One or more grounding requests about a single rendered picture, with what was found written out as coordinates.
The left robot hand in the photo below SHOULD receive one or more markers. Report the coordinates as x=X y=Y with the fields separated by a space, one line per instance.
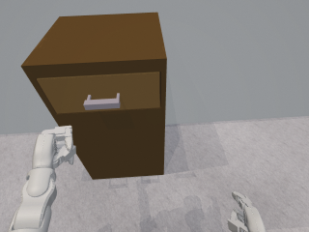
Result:
x=46 y=147

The handle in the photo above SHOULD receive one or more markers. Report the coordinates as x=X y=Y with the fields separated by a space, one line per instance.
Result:
x=102 y=103

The cabinet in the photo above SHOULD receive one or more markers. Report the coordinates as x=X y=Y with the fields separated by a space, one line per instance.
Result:
x=110 y=143

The drawer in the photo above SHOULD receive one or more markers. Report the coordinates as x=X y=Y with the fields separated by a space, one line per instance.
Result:
x=138 y=90

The right robot hand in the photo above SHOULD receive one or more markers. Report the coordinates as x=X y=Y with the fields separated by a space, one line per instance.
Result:
x=247 y=221

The left robot forearm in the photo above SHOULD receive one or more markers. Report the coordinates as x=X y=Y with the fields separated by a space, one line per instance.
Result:
x=37 y=195

